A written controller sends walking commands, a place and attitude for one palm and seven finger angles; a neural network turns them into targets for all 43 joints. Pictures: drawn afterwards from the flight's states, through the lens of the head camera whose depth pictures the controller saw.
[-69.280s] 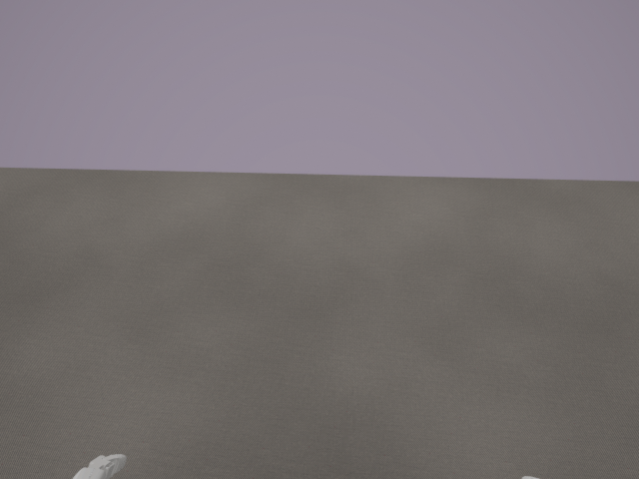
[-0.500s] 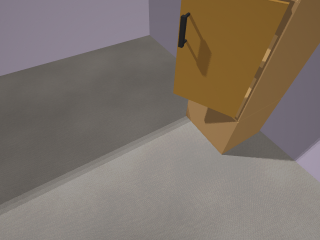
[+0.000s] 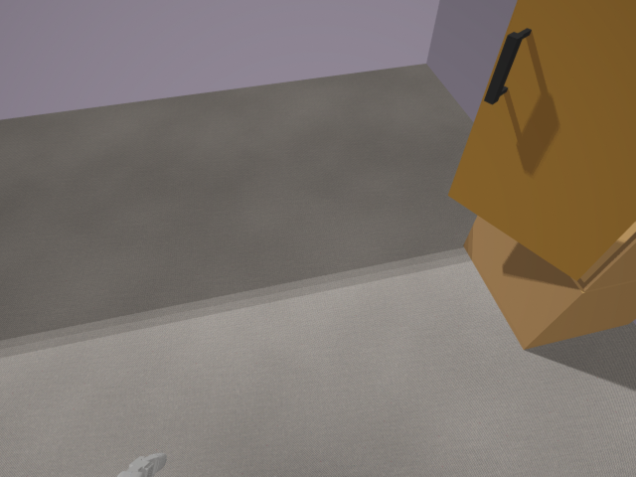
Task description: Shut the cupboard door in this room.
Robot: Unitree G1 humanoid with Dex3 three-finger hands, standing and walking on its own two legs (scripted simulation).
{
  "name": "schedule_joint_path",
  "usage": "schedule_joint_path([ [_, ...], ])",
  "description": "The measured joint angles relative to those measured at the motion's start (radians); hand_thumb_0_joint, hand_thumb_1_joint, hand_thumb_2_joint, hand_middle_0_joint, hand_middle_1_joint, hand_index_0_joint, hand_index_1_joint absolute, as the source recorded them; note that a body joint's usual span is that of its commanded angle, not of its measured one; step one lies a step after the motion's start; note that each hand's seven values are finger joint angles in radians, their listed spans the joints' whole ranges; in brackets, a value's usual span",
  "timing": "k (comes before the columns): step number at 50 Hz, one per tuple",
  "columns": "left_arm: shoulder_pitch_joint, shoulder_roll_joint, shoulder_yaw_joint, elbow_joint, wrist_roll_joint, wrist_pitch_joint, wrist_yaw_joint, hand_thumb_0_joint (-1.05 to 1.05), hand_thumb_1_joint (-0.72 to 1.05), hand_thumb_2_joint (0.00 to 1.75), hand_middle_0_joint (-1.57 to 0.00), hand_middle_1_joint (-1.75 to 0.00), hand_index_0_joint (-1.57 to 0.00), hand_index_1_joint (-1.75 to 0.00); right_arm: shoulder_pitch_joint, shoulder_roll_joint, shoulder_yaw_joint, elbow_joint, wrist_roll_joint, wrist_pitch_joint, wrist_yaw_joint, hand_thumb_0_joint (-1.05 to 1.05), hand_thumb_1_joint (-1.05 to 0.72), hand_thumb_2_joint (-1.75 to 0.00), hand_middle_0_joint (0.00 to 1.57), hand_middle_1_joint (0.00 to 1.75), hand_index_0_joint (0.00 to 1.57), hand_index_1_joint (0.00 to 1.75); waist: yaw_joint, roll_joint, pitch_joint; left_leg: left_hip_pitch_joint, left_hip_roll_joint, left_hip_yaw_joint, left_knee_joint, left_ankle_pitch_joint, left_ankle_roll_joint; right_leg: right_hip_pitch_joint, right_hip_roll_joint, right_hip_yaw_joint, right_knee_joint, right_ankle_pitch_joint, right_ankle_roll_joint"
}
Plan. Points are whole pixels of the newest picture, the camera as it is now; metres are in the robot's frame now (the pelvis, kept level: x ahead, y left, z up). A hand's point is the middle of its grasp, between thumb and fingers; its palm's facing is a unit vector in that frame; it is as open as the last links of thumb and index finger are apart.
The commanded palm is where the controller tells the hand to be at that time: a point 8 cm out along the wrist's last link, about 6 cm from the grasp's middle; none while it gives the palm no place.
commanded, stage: walk to a spot facing it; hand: left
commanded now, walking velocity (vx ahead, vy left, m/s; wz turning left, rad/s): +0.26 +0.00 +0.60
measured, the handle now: (508, 66) +0.85 -0.37 +0.07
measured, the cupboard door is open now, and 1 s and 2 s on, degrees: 28 28 28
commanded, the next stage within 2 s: turn to face it in 0.32 s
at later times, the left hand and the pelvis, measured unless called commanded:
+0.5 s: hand out of the picture +0.00 +0.22 -0.19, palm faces +0.39 -0.89 -0.21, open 7.4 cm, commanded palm none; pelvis +0.13 +0.06 -0.02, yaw +20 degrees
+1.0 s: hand (151, 385) +0.28 +0.29 -0.17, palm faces +0.16 -0.96 -0.23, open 7.4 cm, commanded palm none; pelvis +0.24 +0.09 +0.00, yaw +6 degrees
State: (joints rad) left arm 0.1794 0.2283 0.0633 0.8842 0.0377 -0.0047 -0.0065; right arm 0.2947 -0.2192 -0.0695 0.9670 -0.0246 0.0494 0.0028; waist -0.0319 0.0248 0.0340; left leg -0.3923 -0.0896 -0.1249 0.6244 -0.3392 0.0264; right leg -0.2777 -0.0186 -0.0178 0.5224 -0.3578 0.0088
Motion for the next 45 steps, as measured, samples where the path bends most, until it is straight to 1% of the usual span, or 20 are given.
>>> schedule_joint_path([
  [2, 0.017, -0.011, -0.003, 0.001, -0.004, -0.005, 0.01, 0.0, 0.9, 0.9, -0.2, -0.3, -0.2, -0.3, -0.01, -0.016, -0.011, 0.003, -0.005, 0.011, 0.003, 0.0, -0.91, -0.9, 0.2, 0.3, 0.2, 0.3, 0.004, 0.004, 0.004, -0.085, 0.002, 0.036, 0.245, -0.092, -0.016, 0.017, -0.014, -0.03, 0.008, 0.06, -0.016],
  [4, 0.05, -0.024, -0.003, 0.017, -0.007, -0.01, 0.016, 0.0, 0.9, 0.9, -0.2, -0.3, -0.2, -0.3, -0.021, -0.031, -0.02, -0.002, -0.01, 0.016, 0.013, 0.0, -0.91, -0.9, 0.2, 0.3, 0.2, 0.3, 0.004, 0.003, 0.0, -0.156, 0.027, 0.082, 0.436, -0.056, -0.031, 0.059, -0.03, -0.056, -0.025, 0.056, -0.016],
  [7, 0.094, -0.039, -0.007, 0.048, -0.009, -0.023, 0.018, 0.0, 0.9, 0.9, -0.2, -0.3, -0.2, -0.3, -0.042, -0.044, -0.025, -0.02, -0.007, 0.007, 0.028, 0.01, -0.91, -0.9, 0.19, 0.3, 0.2, 0.3, -0.006, 0.0, 0.006, -0.216, 0.082, 0.121, 0.539, 0.041, -0.048, 0.132, -0.051, -0.105, -0.099, 0.059, -0.009],
  [10, 0.129, -0.056, -0.014, 0.069, -0.007, -0.039, 0.019, 0.0, 0.9, 0.9, -0.2, -0.3, -0.2, -0.3, -0.073, -0.048, -0.023, -0.033, -0.005, 0.005, 0.035, 0.0, -0.91, -0.9, 0.19, 0.3, 0.2, 0.3, -0.003, -0.005, 0.027, -0.237, 0.124, 0.145, 0.509, 0.073, -0.05, 0.191, -0.069, -0.162, -0.136, 0.048, 0.001],
  [14, 0.176, -0.071, -0.02, 0.088, -0.003, -0.048, 0.021, 0.0, 0.9, 0.9, -0.2, -0.3, -0.2, -0.3, -0.132, -0.042, -0.011, -0.041, -0.004, 0.013, 0.044, 0.0, -0.91, -0.9, 0.19, 0.3, 0.2, 0.3, 0.022, -0.014, 0.062, -0.223, 0.15, 0.184, 0.368, 0.075, -0.037, 0.253, -0.09, -0.238, -0.139, 0.003, 0.023],
  [17, 0.214, -0.07, -0.022, 0.102, -0.002, -0.047, 0.019, 0.0, 0.9, 0.9, -0.2, -0.3, -0.2, -0.3, -0.19, -0.033, 0.004, -0.057, -0.003, 0.01, 0.053, 0.01, -0.91, -0.9, 0.19, 0.3, 0.2, 0.3, 0.05, -0.029, 0.092, -0.175, 0.144, 0.226, 0.21, 0.052, -0.015, 0.285, -0.112, -0.282, -0.11, -0.046, 0.047],
  [19, 0.241, -0.062, -0.021, 0.114, -0.003, -0.042, 0.016, 0.0, 0.9, 0.9, -0.2, -0.3, -0.2, -0.3, -0.221, -0.027, 0.013, -0.08, -0.004, -0.005, 0.055, 0.01, -0.91, -0.9, 0.19, 0.3, 0.2, 0.3, 0.063, -0.048, 0.107, -0.116, 0.115, 0.259, 0.1, 0.033, 0.009, 0.289, -0.145, -0.302, -0.043, -0.098, 0.067],
  [20, 0.26, -0.058, -0.021, 0.12, -0.006, -0.038, 0.013, 0.0, 0.9, 0.9, -0.2, -0.3, -0.2, -0.3, -0.23, -0.027, 0.018, -0.095, -0.005, -0.017, 0.054, 0.01, -0.91, -0.9, 0.19, 0.3, 0.2, 0.3, 0.066, -0.052, 0.107, -0.07, 0.101, 0.274, 0.034, 0.057, 0.024, 0.268, -0.166, -0.303, 0.04, -0.128, 0.071],
  [21, 0.279, -0.058, -0.02, 0.122, -0.01, -0.03, 0.006, 0.0, 0.9, 0.9, -0.2, -0.3, -0.2, -0.3, -0.235, -0.034, 0.022, -0.114, -0.008, -0.033, 0.053, 0.0, -0.91, -0.9, 0.19, 0.3, 0.2, 0.3, 0.064, -0.036, 0.099, -0.054, 0.106, 0.269, 0.002, 0.162, 0.055, 0.212, -0.176, -0.286, 0.184, -0.135, 0.064],
  [22, 0.274, -0.048, -0.02, 0.125, -0.013, -0.015, 0.002, 0.0, 0.9, 0.9, -0.2, -0.3, -0.2, -0.3, -0.244, -0.032, 0.023, -0.126, -0.006, -0.049, 0.046, 0.0, -0.91, -0.9, 0.19, 0.3, 0.2, 0.3, 0.063, -0.04, 0.108, -0.07, 0.101, 0.266, 0.051, 0.176, 0.069, 0.14, -0.181, -0.225, 0.359, -0.154, 0.057],
  [24, 0.241, -0.025, -0.01, 0.128, -0.015, 0.008, 0.008, 0.0, 0.9, 0.9, -0.2, -0.3, -0.2, -0.3, -0.252, -0.018, 0.036, -0.129, 0.0, -0.067, 0.03, 0.0, -0.91, -0.9, 0.19, 0.3, 0.2, 0.3, 0.081, -0.064, 0.122, -0.057, 0.087, 0.273, 0.101, 0.087, 0.07, -0.004, -0.162, -0.096, 0.619, -0.157, 0.04],
  [26, 0.196, -0.014, -0.002, 0.127, -0.012, 0.019, 0.015, 0.01, 0.9, 0.9, -0.2, -0.3, -0.2, -0.3, -0.246, -0.002, 0.047, -0.119, 0.002, -0.072, 0.012, 0.0, -0.91, -0.9, 0.19, 0.3, 0.2, 0.3, 0.089, -0.073, 0.117, -0.019, 0.078, 0.273, 0.071, 0.047, 0.062, -0.114, -0.145, -0.04, 0.703, -0.116, 0.032],
  [27, 0.173, -0.013, -0.001, 0.124, -0.01, 0.021, 0.017, 0.01, 0.9, 0.9, -0.2, -0.3, -0.2, -0.3, -0.242, 0.007, 0.051, -0.109, 0.002, -0.074, 0.002, 0.0, -0.91, -0.9, 0.19, 0.3, 0.2, 0.3, 0.09, -0.072, 0.114, 0.006, 0.076, 0.272, 0.041, 0.058, 0.051, -0.153, -0.138, -0.026, 0.693, -0.09, 0.03],
  [30, 0.117, -0.02, -0.004, 0.11, -0.01, 0.02, 0.022, 0.01, 0.91, 0.9, -0.2, -0.3, -0.2, -0.3, -0.221, 0.038, 0.065, -0.064, 0.003, -0.073, -0.015, 0.0, -0.91, -0.9, 0.19, 0.3, 0.2, 0.3, 0.09, -0.064, 0.093, 0.081, 0.074, 0.274, -0.048, 0.075, 0.056, -0.217, -0.117, -0.001, 0.564, -0.029, 0.027],
  [33, 0.084, -0.04, -0.01, 0.098, -0.009, 0.024, 0.021, 0.0, 0.91, 0.9, -0.2, -0.3, -0.2, -0.29, -0.191, 0.068, 0.064, -0.03, 0.009, -0.064, -0.023, -0.01, -0.92, -0.9, 0.2, 0.3, 0.2, 0.3, 0.082, -0.048, 0.067, 0.146, 0.086, 0.284, -0.104, 0.071, 0.053, -0.22, -0.086, 0.0, 0.411, 0.015, 0.024],
  [37, 0.061, -0.069, -0.005, 0.081, -0.005, 0.038, 0.008, 0.0, 0.91, 0.9, -0.2, -0.3, -0.2, -0.29, -0.172, 0.062, 0.045, -0.02, 0.004, -0.047, -0.028, -0.02, -0.94, -0.9, 0.2, 0.3, 0.21, 0.3, 0.065, -0.031, 0.047, 0.194, 0.113, 0.323, -0.098, 0.024, 0.039, -0.184, -0.047, -0.029, 0.29, 0.057, 0.022],
  [41, 0.049, -0.07, 0.008, 0.056, -0.002, 0.04, -0.002, 0.0, 0.92, 0.9, -0.2, -0.3, -0.2, -0.3, -0.144, 0.044, 0.034, -0.01, -0.001, -0.03, -0.028, -0.02, -0.93, -0.9, 0.2, 0.3, 0.21, 0.3, 0.056, -0.021, 0.046, 0.206, 0.147, 0.37, -0.012, -0.064, 0.015, -0.096, -0.013, -0.064, 0.172, 0.113, 0.004],
  [42, 0.049, -0.068, 0.009, 0.049, -0.001, 0.033, -0.004, 0.0, 0.92, 0.9, -0.2, -0.3, -0.2, -0.3, -0.136, 0.037, 0.03, -0.009, 0.001, -0.027, -0.026, -0.02, -0.93, -0.9, 0.2, 0.3, 0.21, 0.3, 0.056, -0.015, 0.044, 0.195, 0.161, 0.379, 0.029, -0.095, 0.006, -0.072, -0.001, -0.062, 0.137, 0.089, -0.017],
  [43, 0.042, -0.069, 0.009, 0.047, 0.002, 0.024, -0.004, 0.0, 0.91, 0.9, -0.2, -0.3, -0.2, -0.3, -0.135, 0.027, 0.023, -0.005, 0.006, -0.023, -0.026, -0.01, -0.93, -0.9, 0.2, 0.3, 0.21, 0.3, 0.055, 0.0, 0.049, 0.166, 0.18, 0.367, 0.096, -0.11, -0.004, -0.074, 0.016, -0.06, 0.142, 0.055, -0.036],
  [45, 0.03, -0.072, 0.003, 0.04, -0.001, 0.008, 0.004, 0.0, 0.91, 0.9, -0.2, -0.3, -0.2, -0.3, -0.139, 0.009, 0.014, -0.003, 0.012, -0.005, -0.029, -0.01, -0.92, -0.9, 0.2, 0.3, 0.2, 0.3, 0.053, 0.015, 0.065, 0.078, 0.161, 0.267, 0.293, -0.199, -0.034, -0.081, 0.035, -0.05, 0.15, 0.04, -0.053],
])
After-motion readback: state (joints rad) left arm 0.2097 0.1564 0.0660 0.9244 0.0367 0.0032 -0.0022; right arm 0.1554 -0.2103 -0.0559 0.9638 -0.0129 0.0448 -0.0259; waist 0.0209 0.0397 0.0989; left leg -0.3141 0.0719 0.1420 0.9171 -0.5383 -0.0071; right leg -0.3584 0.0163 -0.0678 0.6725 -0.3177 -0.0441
